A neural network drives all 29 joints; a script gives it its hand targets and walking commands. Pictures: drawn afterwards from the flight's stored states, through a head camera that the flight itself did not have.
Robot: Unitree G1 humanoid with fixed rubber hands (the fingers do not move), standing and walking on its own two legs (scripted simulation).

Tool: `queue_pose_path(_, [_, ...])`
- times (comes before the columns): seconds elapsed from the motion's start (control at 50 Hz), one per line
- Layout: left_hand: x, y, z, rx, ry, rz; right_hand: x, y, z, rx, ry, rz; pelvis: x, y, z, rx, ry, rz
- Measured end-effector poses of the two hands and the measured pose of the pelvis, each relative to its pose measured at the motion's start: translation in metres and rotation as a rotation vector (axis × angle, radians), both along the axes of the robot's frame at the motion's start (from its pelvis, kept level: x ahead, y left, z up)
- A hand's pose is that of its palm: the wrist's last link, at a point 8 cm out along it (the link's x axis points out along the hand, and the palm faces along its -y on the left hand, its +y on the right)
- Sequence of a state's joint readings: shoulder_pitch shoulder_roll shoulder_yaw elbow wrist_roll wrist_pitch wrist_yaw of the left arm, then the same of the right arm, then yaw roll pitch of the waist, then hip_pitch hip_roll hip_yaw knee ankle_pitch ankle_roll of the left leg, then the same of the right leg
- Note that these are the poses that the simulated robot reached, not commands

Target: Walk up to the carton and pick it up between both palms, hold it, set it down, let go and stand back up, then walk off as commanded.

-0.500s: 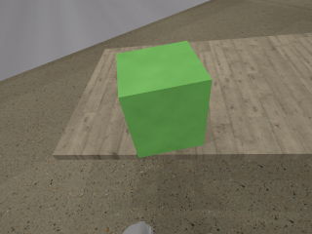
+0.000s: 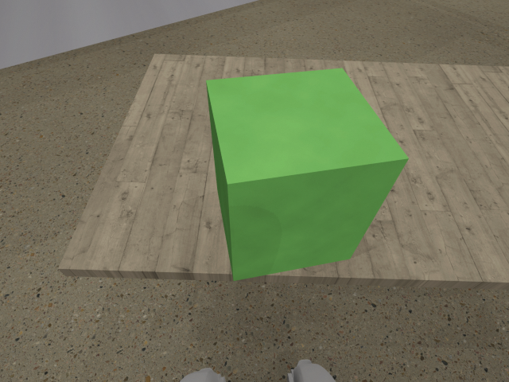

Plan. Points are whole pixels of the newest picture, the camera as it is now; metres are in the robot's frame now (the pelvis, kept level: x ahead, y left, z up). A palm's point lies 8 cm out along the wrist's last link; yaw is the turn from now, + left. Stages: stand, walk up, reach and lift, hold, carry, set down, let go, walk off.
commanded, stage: walk up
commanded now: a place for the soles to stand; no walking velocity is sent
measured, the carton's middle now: (285, 179) +0.42 -0.03 +0.10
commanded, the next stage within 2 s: reach and lift in 1.32 s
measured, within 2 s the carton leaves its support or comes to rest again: neither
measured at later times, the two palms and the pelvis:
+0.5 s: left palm out of the picture +0.07 +0.30 -0.09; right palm out of the picture +0.09 -0.32 -0.10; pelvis +0.00 -0.01 +0.00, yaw +0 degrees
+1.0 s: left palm out of the picture +0.07 +0.29 -0.09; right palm out of the picture +0.10 -0.33 -0.09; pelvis +0.00 -0.02 +0.00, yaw -1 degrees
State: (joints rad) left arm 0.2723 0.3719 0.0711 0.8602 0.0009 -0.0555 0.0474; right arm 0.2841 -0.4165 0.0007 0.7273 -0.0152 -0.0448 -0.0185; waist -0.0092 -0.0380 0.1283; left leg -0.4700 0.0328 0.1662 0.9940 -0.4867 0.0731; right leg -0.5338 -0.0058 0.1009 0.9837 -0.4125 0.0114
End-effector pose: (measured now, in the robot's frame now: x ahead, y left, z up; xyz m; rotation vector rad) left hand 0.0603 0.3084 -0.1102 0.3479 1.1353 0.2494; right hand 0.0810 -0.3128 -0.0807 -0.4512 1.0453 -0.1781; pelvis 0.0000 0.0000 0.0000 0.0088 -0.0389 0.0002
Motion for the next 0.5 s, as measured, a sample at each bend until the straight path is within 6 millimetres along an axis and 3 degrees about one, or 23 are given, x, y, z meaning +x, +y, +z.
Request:
queue_pose_path(0.26, [0.007,0.001,0.015,0.041,-0.030,-0.001,0.014,0.003,-0.009,0.063,-0.041,0.013,0.000,-0.005,0.000,-0.002,-0.005,-0.004])
queue_pose_path(0.4, [0.009,-0.010,0.022,0.059,-0.036,-0.009,0.016,-0.009,-0.013,0.078,-0.045,0.001,-0.001,-0.018,0.001,0.006,-0.004,-0.012])
queue_pose_path(0.5, [0.006,-0.005,0.023,0.063,-0.044,-0.005,0.014,-0.004,-0.016,0.088,-0.039,0.005,-0.004,-0.014,0.000,0.004,-0.008,-0.007])
